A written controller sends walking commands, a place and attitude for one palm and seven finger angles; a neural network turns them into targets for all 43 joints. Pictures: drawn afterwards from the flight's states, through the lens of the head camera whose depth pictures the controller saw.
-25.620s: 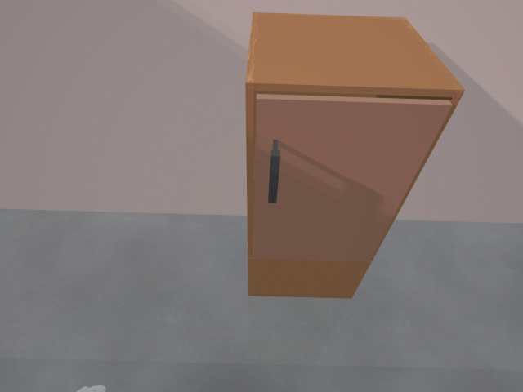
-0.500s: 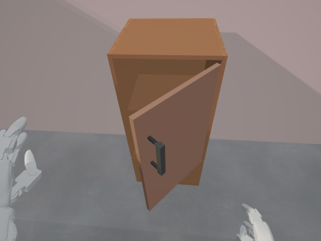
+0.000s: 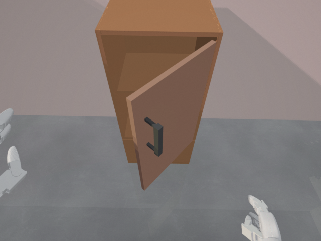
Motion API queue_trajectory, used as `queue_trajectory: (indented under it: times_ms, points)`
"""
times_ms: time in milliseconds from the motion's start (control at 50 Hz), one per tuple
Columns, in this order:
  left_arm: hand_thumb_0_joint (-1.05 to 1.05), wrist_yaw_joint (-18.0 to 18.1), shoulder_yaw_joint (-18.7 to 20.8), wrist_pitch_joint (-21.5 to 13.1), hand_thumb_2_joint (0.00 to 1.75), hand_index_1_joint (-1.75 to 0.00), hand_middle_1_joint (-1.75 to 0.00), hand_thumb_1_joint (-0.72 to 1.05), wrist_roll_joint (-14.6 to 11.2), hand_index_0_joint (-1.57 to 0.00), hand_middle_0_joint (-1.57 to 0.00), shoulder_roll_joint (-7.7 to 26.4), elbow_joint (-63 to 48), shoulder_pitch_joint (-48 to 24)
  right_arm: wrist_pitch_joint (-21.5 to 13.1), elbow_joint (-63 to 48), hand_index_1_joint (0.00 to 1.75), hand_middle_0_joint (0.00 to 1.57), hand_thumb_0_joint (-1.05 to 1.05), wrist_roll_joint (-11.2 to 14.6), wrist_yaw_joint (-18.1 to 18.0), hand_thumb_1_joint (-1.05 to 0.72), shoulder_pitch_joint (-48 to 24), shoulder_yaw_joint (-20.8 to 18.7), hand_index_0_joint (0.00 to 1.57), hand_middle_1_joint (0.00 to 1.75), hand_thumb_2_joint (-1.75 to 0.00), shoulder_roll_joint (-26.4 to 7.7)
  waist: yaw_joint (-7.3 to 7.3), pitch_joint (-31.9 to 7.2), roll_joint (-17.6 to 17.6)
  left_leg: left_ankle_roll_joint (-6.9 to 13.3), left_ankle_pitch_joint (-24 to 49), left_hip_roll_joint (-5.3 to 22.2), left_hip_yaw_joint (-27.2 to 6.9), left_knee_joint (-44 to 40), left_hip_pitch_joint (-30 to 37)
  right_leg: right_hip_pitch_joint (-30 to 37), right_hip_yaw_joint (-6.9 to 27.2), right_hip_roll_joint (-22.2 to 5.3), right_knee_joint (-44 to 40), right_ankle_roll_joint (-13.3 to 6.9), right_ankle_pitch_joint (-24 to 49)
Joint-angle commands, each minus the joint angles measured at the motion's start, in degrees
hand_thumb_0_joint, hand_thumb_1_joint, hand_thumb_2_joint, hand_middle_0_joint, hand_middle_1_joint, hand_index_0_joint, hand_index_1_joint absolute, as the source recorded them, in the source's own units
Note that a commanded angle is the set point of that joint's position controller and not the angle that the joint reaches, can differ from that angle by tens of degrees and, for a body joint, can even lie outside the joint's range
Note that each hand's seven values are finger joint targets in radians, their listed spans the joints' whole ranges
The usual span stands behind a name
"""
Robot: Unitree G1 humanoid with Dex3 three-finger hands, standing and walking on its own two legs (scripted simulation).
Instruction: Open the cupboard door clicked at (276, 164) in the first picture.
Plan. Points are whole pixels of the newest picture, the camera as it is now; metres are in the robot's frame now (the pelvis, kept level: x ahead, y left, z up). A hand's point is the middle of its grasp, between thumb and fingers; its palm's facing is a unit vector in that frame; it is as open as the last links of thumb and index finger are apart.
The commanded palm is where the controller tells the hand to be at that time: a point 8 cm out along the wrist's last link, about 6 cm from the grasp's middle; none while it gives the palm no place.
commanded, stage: step back with the hand held close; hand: left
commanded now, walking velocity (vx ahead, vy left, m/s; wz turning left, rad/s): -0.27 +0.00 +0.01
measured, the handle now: (153, 137) +0.41 +0.05 -0.02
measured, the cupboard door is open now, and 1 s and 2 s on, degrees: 49 49 49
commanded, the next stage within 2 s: stop stepping back and stand still in 1.14 s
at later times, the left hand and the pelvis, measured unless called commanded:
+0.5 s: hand out of the picture +0.12 +0.28 +0.16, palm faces +0.48 -0.75 -0.45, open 7.4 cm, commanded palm +0.05 +0.31 +0.18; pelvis -0.07 +0.01 -0.02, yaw +3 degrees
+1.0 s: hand out of the picture +0.06 +0.24 +0.16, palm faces +0.30 -0.81 -0.51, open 7.4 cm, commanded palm -0.01 +0.29 +0.18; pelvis -0.14 -0.01 -0.01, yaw +1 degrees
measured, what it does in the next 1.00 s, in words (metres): walks backwards: right foot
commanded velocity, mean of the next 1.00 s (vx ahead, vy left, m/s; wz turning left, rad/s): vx -0.36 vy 0.00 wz -0.03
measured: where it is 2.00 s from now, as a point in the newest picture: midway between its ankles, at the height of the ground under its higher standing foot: outside the picture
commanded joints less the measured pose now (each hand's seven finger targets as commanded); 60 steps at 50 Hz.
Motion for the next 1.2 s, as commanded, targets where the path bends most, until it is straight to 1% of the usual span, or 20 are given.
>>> queue_trajectory:
  times_ms: [0, 140, 260, 300, 380, 440, 480, 520, 540, 580, 680, 740, 760, 820, 900, 960, 1020, 1060, 1140, 1180]
  points:
    - [0.00, 1.7, 8.2, -4.2, 0.90, -0.30, -0.30, 0.90, 0.2, -0.20, -0.20, 9.5, -12.2, -0.8, -3.3, -9.6, 0.30, 0.20, 0.00, -0.3, -0.5, -0.90, -5.2, -1.9, 0.20, 0.30, -0.90, -6.7, 0.34, -8.9, 3.0, 1.6, 2.3, 4.4, -5.0, -6.2, -7.6, 9.4, 3.4, -1.7, 0.6, -0.1, 5.3]
    - [0.00, 2.2, 8.8, -5.8, 0.90, -0.30, -0.30, 0.90, 1.7, -0.20, -0.20, 9.1, -13.7, -3.5, -4.7, -10.4, 0.30, 0.20, 0.00, -0.5, -0.3, -0.90, -4.0, -1.8, 0.20, 0.30, -0.90, -7.4, -0.14, -5.5, 4.0, 3.8, -20.4, 5.9, -8.0, -9.1, -21.9, 12.2, 4.5, -0.8, 4.1, 0.1, -5.6]
    - [0.00, 2.1, 11.4, -7.1, 0.90, -0.30, -0.30, 0.90, 2.9, -0.20, -0.20, 10.0, -14.4, -3.9, -6.6, -10.4, 0.30, 0.20, 0.00, -1.0, -0.2, -0.90, -3.9, -2.1, 0.20, 0.30, -0.90, -7.3, 0.40, -6.5, 8.7, 6.5, -26.9, 9.5, -12.7, -12.1, -32.8, 21.5, 4.6, 3.1, 16.8, 0.8, 3.1]
    - [0.00, 1.7, 10.1, -7.3, 0.90, -0.30, -0.30, 0.90, 2.3, -0.20, -0.20, 9.0, -14.8, -4.2, -7.0, -9.8, 0.30, 0.20, 0.00, -0.8, 0.1, -0.90, -2.9, -2.0, 0.20, 0.30, -0.90, -7.0, -0.44, -6.4, 3.0, 4.5, -20.3, 6.0, -9.8, -6.5, -26.2, 15.0, 7.5, 1.2, 11.3, -0.3, 6.5]
    - [0.00, 2.0, 8.8, -7.2, 0.90, -0.30, -0.30, 0.90, 1.1, -0.20, -0.20, 9.9, -14.4, -6.2, -6.8, -7.4, 0.30, 0.20, 0.00, -1.0, 0.7, -0.90, -2.3, -2.1, 0.20, 0.30, -0.90, -5.9, -1.08, -5.8, -6.4, 0.3, -12.8, -0.6, -3.4, 10.0, -8.7, -6.7, 17.3, -8.0, -6.3, -5.0, -9.7]
    - [0.00, 2.8, 8.7, -7.3, 0.90, -0.30, -0.30, 0.90, 0.5, -0.20, -0.20, 10.5, -14.9, -5.6, -6.1, -6.3, 0.30, 0.20, 0.00, -0.8, 0.5, -0.90, -2.5, -1.9, 0.20, 0.30, -0.90, -5.7, -1.40, -7.6, -4.7, -0.4, -9.1, -0.8, -3.0, 9.4, -0.9, -12.6, 12.0, -8.0, -6.6, -4.5, -10.8]
    - [0.00, 2.9, 10.1, -7.6, 0.90, -0.30, -0.30, 0.90, 0.5, -0.20, -0.20, 11.1, -15.1, -4.0, -5.9, -7.0, 0.30, 0.20, 0.00, -0.7, -0.1, -0.90, -4.1, -1.8, 0.20, 0.30, -0.90, -6.3, -1.05, -5.6, 4.2, 1.4, -15.6, 3.5, -8.9, -1.6, -8.1, -8.5, 7.9, -2.3, 0.2, -1.7, -13.8]
    - [0.00, 2.5, 12.1, -8.5, 0.90, -0.30, -0.30, 0.90, 1.7, -0.20, -0.20, 10.5, -17.4, -3.8, -6.9, -8.5, 0.30, 0.20, 0.00, -1.1, -0.5, -0.90, -5.6, -2.2, 0.20, 0.30, -0.90, -7.8, 0.14, -8.6, 18.0, 7.0, -33.8, 15.2, -22.7, -20.7, -30.8, 14.8, 2.0, 6.9, 25.2, 1.5, -7.9]
    - [0.00, 2.3, 12.5, -8.4, 0.90, -0.30, -0.30, 0.90, 2.0, -0.20, -0.20, 10.9, -17.8, -4.2, -7.3, -8.3, 0.30, 0.20, 0.00, -1.6, -0.4, -0.90, -4.9, -2.6, 0.20, 0.30, -0.90, -6.6, 0.23, -9.7, 15.4, 8.7, -30.2, 17.7, -24.9, -22.2, -30.3, 15.2, 3.0, 7.7, 33.0, 1.2, -10.1]
    - [0.00, 2.0, 11.9, -8.0, 0.90, -0.30, -0.30, 0.90, 1.3, -0.20, -0.20, 10.4, -15.6, -2.9, -8.1, -7.4, 0.30, 0.20, 0.00, -1.7, 0.2, -0.90, -5.2, -3.0, 0.20, 0.30, -0.90, -5.7, 0.33, -9.3, 8.2, 10.0, -20.7, 17.8, -22.0, -16.8, -23.1, 8.1, 5.7, 6.7, 34.7, 0.6, -16.4]
    - [0.00, 1.8, 5.9, -6.9, 0.90, -0.30, -0.30, 0.90, -0.4, -0.20, -0.20, 7.1, -15.1, -3.9, -9.7, -3.3, 0.30, 0.20, 0.00, -2.2, 1.5, -0.90, -4.4, -2.1, 0.20, 0.30, -0.90, -5.3, -0.02, -8.7, 12.2, 4.8, -2.1, 13.1, -13.4, -13.3, -2.5, -0.3, 2.3, 4.4, 7.1, -1.3, -18.7]
    - [0.00, 1.2, 7.4, -7.9, 0.90, -0.30, -0.30, 0.90, -0.7, -0.20, -0.20, 11.7, -15.7, -7.7, -8.1, -2.3, 0.30, 0.20, 0.00, -2.1, 1.5, -0.90, -4.4, -1.9, 0.20, 0.30, -0.90, -5.0, -0.47, -14.4, 0.6, -0.4, 15.4, 7.5, -5.2, 1.8, 7.9, -3.0, 12.9, -4.7, -7.2, -4.6, 5.1]
    - [0.00, 1.4, 9.0, -8.5, 0.90, -0.30, -0.30, 0.90, -0.4, -0.20, -0.20, 13.8, -15.4, -8.1, -8.1, -1.9, 0.30, 0.20, 0.00, -2.8, 1.0, -0.90, -5.0, -1.4, 0.20, 0.30, -0.90, -4.6, -0.59, -15.8, -0.9, -1.5, 17.6, 5.7, -2.3, 4.0, 10.3, -4.2, 11.6, -7.0, -5.9, -4.2, 15.7]
    - [0.00, 1.0, 10.1, -7.0, 0.90, -0.30, -0.30, 0.90, -1.3, -0.20, -0.20, 14.8, -16.2, -7.1, -8.1, -5.1, 0.30, 0.20, 0.00, 0.2, 0.1, -0.90, -6.1, -2.1, 0.20, 0.30, -0.90, -4.9, -0.79, -20.0, -6.6, -0.1, 24.7, 2.2, 1.4, 5.3, 16.1, -1.4, 3.7, -2.8, -1.3, 4.1, 35.9]
    - [0.00, -0.3, 12.9, -6.5, 0.90, -0.30, -0.30, 0.90, -3.0, -0.20, -0.20, 15.6, -14.1, 2.1, -6.5, -7.4, 0.30, 0.20, 0.00, 0.1, 0.3, -0.90, -8.3, -1.0, 0.20, 0.30, -0.90, -4.5, 0.01, -11.4, 2.8, -0.3, 12.4, 2.7, -1.7, 3.1, 12.0, -9.2, 4.9, -2.0, -4.4, 0.5, 7.7]
    - [0.00, -0.3, 11.9, -7.6, 0.90, -0.30, -0.30, 0.90, -3.4, -0.20, -0.20, 15.7, -13.7, 0.1, -6.5, -7.1, 0.30, 0.20, 0.00, -0.2, 0.0, -0.90, -7.7, -1.0, 0.20, 0.30, -0.90, -4.8, -0.97, -3.9, 0.7, -2.4, 2.4, 0.7, -2.1, 6.5, 9.7, -16.8, 7.9, -4.9, -11.4, -2.9, -7.6]
    - [0.00, 0.0, 9.6, -7.8, 0.90, -0.30, -0.30, 0.90, -2.7, -0.20, -0.20, 14.6, -10.3, -3.2, -6.7, -5.6, 0.30, 0.20, 0.00, -0.5, -0.6, -0.90, -5.7, -0.9, 0.20, 0.30, -0.90, -5.4, -1.66, 0.2, -1.8, -3.2, 2.3, 0.3, -3.0, 7.4, 10.9, -20.2, 6.8, -4.8, -12.5, -3.9, -9.8]
    - [0.00, -0.1, 7.2, -8.1, 0.90, -0.30, -0.30, 0.90, -2.3, -0.20, -0.20, 13.7, -10.6, -7.2, -7.1, -5.2, 0.30, 0.20, 0.00, -0.5, -1.3, -0.90, -6.0, -1.0, 0.20, 0.30, -0.90, -6.2, -1.81, 1.2, 3.5, -2.4, 3.8, 2.2, -5.9, 0.9, 11.3, -18.1, 4.0, -0.7, -8.4, -2.0, -10.2]
    - [0.00, -0.1, 9.4, -9.7, 0.90, -0.30, -0.30, 0.90, -2.7, -0.20, -0.20, 13.2, -12.0, -8.8, -7.9, -6.4, 0.30, 0.20, 0.00, -2.2, -1.0, -0.90, -5.9, -2.5, 0.20, 0.30, -0.90, -8.4, -0.02, -7.8, 16.8, 0.1, -26.8, 16.2, -24.6, -29.4, -9.6, 9.8, 1.9, 9.6, 15.6, -2.2, -22.2]
    - [0.00, -0.4, 9.5, -9.6, 0.90, -0.30, -0.30, 0.90, -2.8, -0.20, -0.20, 13.0, -13.9, -5.4, -8.0, -6.0, 0.30, 0.20, 0.00, -2.8, 0.2, -0.90, -5.5, -2.6, 0.20, 0.30, -0.90, -5.7, 1.43, -15.0, 13.6, 0.5, -19.5, 15.8, -19.2, -26.7, -7.9, 12.4, 2.5, 8.5, 20.5, -3.7, -24.4]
